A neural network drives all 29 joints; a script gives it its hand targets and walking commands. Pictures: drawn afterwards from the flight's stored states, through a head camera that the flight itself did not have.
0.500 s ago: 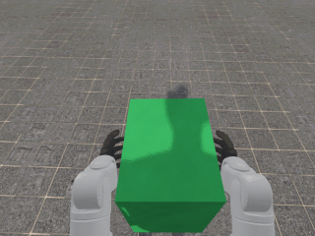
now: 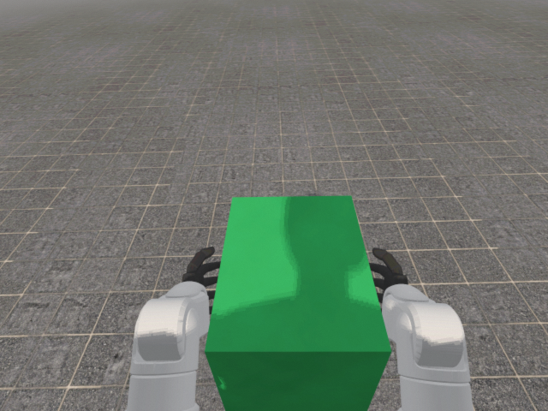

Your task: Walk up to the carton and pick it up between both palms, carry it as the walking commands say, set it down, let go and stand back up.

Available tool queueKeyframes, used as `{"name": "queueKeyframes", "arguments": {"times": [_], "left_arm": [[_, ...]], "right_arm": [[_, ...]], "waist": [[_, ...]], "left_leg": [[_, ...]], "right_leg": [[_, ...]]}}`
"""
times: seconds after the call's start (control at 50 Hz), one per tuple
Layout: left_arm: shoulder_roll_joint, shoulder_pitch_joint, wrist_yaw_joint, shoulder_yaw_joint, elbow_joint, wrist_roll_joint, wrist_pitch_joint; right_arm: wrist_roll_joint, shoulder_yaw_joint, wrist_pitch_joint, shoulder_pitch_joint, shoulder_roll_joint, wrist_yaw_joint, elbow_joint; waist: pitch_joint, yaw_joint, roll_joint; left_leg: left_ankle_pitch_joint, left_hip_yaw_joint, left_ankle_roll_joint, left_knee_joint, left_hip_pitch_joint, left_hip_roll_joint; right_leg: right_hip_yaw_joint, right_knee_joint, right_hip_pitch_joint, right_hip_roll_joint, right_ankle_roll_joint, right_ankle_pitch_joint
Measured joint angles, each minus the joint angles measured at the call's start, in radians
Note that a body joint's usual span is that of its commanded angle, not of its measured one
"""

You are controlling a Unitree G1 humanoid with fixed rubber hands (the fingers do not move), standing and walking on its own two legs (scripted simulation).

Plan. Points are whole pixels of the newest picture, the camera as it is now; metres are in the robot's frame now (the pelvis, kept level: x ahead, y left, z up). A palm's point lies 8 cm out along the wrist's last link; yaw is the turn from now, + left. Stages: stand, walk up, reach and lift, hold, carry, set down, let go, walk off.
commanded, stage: carry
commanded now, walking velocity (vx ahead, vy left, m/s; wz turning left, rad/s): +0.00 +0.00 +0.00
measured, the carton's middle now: (293, 315) +0.28 -0.01 +0.03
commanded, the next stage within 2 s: none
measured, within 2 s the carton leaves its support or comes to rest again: neither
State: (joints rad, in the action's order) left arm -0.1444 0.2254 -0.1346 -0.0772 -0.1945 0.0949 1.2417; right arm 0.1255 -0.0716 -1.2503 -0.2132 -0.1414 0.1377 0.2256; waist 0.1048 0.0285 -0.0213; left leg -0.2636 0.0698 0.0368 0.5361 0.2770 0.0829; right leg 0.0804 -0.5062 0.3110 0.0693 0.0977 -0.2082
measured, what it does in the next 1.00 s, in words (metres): shifts its weight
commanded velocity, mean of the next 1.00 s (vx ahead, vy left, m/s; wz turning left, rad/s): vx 0.00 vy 0.00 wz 0.00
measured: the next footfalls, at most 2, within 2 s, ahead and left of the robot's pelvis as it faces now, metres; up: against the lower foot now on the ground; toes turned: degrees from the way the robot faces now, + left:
none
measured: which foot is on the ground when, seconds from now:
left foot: down 0.00-1.00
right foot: down 0.00-1.00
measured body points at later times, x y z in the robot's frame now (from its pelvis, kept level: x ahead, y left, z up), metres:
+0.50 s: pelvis -0.01 +0.03 +0.00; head -0.04 +0.03 +0.45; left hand +0.26 +0.17 +0.08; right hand +0.27 -0.10 +0.09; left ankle +0.01 +0.15 -0.73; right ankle +0.04 -0.05 -0.73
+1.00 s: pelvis -0.01 +0.06 +0.00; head -0.03 +0.06 +0.45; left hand +0.27 +0.20 +0.07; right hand +0.28 -0.08 +0.08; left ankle +0.01 +0.15 -0.73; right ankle +0.04 -0.05 -0.73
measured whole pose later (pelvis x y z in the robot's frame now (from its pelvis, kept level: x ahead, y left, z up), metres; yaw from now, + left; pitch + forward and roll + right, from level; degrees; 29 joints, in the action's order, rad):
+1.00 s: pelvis -0.01 +0.06 +0.00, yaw +0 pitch +1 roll +0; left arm -0.14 0.21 -0.13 -0.08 -0.17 0.10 1.16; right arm 0.14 -0.07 -1.15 -0.22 -0.14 0.12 0.17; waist 0.07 -0.01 0.01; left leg -0.24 0.10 -0.04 0.53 0.31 0.01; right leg 0.04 -0.50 0.35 0.00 0.02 -0.17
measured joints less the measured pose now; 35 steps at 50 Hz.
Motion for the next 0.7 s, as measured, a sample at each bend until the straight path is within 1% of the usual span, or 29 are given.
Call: {"name": "queueKeyframes", "arguments": {"times": [0.06, 0.16, 0.24, 0.3, 0.48, 0.7], "left_arm": [[0.001, -0.004, 0.006, -0.005, -0.017, 0.002, 0.000], [0.004, -0.022, 0.008, -0.007, -0.035, -0.001, 0.000], [0.006, -0.037, 0.000, -0.007, -0.048, -0.012, 0.001], [0.007, -0.043, -0.007, -0.004, -0.055, -0.020, 0.002], [0.007, -0.037, -0.014, 0.001, -0.045, -0.021, 0.002], [0.002, -0.009, 0.004, -0.012, 0.021, 0.007, -0.046]], "right_arm": [[0.000, 0.007, -0.002, -0.006, -0.001, 0.005, 0.010], [0.002, 0.018, -0.007, -0.013, -0.003, 0.006, 0.007], [0.002, 0.024, -0.008, -0.013, -0.003, 0.006, 0.007], [0.002, 0.025, -0.007, -0.011, -0.003, 0.005, 0.010], [0.002, 0.019, 0.006, -0.003, -0.001, -0.001, 0.006], [0.012, 0.000, 0.062, -0.022, -0.005, -0.011, -0.059]], "waist": [[-0.004, -0.005, -0.003], [-0.006, -0.026, -0.004], [-0.012, -0.042, 0.000], [-0.016, -0.047, 0.006], [-0.012, -0.041, 0.020], [-0.019, -0.036, 0.034]], "left_leg": [[0.007, -0.005, -0.005, -0.013, 0.005, 0.001], [0.020, -0.010, -0.006, -0.024, 0.011, 0.002], [0.032, -0.011, -0.002, -0.027, 0.011, 0.000], [0.034, -0.010, -0.001, -0.026, 0.011, -0.005], [0.024, 0.002, -0.027, -0.010, 0.022, -0.026], [0.016, 0.021, -0.057, 0.003, 0.035, -0.053]], "right_leg": [[0.004, 0.025, -0.002, 0.003, 0.003, 0.019], [0.008, 0.050, -0.004, 0.006, 0.003, 0.038], [0.008, 0.056, -0.006, 0.004, -0.002, 0.044], [0.007, 0.056, -0.007, -0.002, -0.008, 0.045], [-0.005, 0.042, 0.004, -0.024, -0.035, 0.041], [-0.024, 0.011, 0.028, -0.052, -0.063, 0.032]]}}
